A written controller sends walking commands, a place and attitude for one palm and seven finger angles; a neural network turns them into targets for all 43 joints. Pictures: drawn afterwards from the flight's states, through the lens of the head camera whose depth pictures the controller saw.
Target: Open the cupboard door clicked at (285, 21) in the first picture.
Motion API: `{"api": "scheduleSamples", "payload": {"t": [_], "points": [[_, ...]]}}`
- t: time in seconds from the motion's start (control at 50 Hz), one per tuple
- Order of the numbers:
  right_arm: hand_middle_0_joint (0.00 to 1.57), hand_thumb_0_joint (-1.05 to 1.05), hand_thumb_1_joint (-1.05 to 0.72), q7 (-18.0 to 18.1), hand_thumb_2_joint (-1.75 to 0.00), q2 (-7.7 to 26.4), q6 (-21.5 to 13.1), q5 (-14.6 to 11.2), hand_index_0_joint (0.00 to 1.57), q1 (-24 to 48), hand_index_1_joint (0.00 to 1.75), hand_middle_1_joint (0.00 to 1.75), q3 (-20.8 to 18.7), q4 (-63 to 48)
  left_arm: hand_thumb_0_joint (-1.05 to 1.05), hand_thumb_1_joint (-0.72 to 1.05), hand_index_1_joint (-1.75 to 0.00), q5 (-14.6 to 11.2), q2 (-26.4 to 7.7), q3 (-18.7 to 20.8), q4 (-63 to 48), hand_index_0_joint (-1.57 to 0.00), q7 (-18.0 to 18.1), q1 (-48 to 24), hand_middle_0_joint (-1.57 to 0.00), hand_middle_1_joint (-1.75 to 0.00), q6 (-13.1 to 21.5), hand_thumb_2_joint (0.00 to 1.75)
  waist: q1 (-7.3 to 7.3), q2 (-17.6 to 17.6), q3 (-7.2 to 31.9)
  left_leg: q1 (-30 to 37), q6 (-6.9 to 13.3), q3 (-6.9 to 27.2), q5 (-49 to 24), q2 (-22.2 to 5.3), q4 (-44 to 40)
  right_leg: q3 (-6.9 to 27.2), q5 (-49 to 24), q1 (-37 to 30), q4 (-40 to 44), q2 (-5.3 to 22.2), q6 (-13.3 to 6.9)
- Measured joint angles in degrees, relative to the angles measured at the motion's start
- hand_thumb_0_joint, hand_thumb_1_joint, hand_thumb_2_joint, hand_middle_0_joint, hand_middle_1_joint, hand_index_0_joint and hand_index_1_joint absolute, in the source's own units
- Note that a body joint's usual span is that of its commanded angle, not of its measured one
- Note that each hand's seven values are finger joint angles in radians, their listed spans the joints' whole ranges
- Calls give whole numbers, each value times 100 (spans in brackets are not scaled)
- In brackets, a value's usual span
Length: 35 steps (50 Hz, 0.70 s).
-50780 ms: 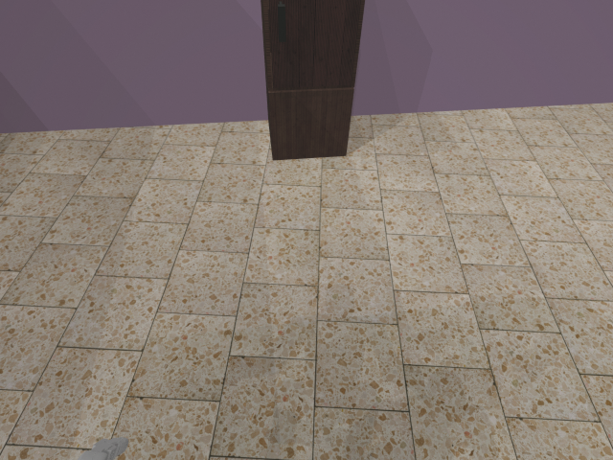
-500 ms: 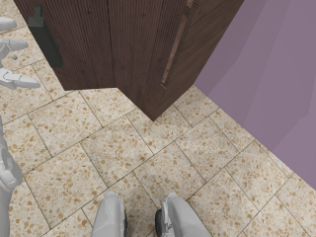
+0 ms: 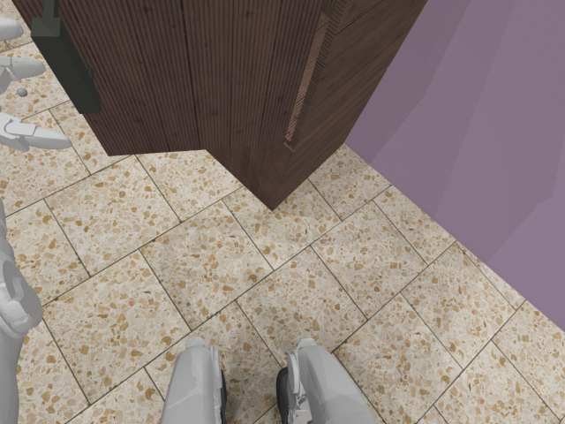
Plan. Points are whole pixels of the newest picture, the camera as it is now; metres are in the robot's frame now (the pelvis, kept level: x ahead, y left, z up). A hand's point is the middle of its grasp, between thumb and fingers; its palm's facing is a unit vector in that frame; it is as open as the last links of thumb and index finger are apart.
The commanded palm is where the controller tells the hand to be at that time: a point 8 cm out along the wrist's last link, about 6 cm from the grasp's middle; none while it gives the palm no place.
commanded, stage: slide the fingers in behind the handle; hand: left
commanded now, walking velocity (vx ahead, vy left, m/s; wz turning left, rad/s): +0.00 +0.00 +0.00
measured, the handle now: (71, 57) +0.57 +0.24 +0.06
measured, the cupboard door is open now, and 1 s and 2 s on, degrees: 53 53 54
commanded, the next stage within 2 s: close the thumb around the handle in 1.46 s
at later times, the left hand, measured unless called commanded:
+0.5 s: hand (54, 95) +0.51 +0.25 +0.06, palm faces +0.11 -0.99 -0.01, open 14.0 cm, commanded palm +0.50 +0.28 +0.06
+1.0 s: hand (91, 88) +0.53 +0.21 +0.05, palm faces +0.12 -0.99 -0.02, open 13.9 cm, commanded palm +0.51 +0.25 +0.06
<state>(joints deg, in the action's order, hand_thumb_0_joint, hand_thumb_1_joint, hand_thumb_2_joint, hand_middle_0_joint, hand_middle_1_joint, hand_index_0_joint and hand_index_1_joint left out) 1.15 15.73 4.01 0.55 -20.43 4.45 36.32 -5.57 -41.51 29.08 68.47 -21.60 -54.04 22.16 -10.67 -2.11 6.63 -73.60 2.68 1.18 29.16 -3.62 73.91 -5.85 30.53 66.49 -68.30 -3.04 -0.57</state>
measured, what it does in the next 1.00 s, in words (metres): stands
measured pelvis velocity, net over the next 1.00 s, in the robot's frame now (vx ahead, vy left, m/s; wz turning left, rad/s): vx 0.00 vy -0.01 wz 0.00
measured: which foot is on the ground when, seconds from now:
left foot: down 0.00-1.00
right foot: down 0.00-1.00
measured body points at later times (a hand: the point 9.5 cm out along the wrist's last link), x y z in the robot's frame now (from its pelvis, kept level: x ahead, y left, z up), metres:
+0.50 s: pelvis +0.00 -0.01 +0.00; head +0.17 +0.03 +0.42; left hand +0.50 +0.30 +0.06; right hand +0.02 -0.28 -0.10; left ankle +0.04 +0.09 -0.62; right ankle +0.01 -0.12 -0.62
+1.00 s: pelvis +0.00 -0.01 +0.00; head +0.17 +0.03 +0.42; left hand +0.52 +0.27 +0.06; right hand +0.01 -0.27 -0.11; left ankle +0.04 +0.09 -0.62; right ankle +0.01 -0.12 -0.62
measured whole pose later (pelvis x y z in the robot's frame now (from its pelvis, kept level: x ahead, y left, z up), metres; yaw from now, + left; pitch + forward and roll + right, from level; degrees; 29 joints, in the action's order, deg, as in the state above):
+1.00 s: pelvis +0.00 -0.01 +0.00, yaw +0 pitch +28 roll -5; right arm -0.7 14.8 3.8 1.5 -20.6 3.3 36.4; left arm -3.2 -32.5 26.0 67.9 -10.7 -53.6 25.6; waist -11.5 -2.6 7.5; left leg -72.3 2.2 0.2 29.5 -3.7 73.5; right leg -4.8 31.2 66.3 -69.3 -3.1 -1.1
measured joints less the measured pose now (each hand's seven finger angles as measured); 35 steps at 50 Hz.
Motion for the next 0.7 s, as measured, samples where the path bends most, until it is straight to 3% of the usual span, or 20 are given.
{"api": "scheduleSamples", "payload": {"t": [0.18,0.32,0.4,0.52,0.7], "points": [[20,0,-90,-45,-90,4,11,11,21,7,30,30,-64,-36,-1,-50,-120,29,402,-53,-127,-30,226,168,-30,-120,-18,30,-23,-8,68,132,-28,-35,2,-18,-84,39,5,-93,45,-18,-26],[20,0,-90,-68,-90,-11,-42,28,21,54,30,30,-57,-86,-1,-50,-120,155,396,60,-97,-30,516,195,-30,-120,116,30,-60,4,48,157,-55,-54,33,-54,-45,62,36,-85,-25,-49,-56],[20,0,-90,-85,-90,-26,-18,17,20,67,30,30,-73,-39,-1,-50,-120,87,399,28,-172,-30,460,215,-30,-120,213,30,-24,-1,44,166,-70,-51,44,-57,-29,60,55,-88,-53,-52,-69],[20,0,-90,-67,-90,-30,3,-34,20,52,30,30,-68,-12,-1,-50,-120,-35,467,-109,-62,-30,328,245,-30,-120,42,30,40,-6,61,227,-71,-47,26,-39,-81,57,49,-148,-14,-38,-70],[20,0,-90,-100,-90,-38,-68,35,20,78,30,30,-147,76,-1,-50,-120,2,823,-344,-189,-30,633,178,-30,-120,278,30,43,1,111,193,-72,-17,18,4,-57,25,64,-135,-41,-1,-68]]}}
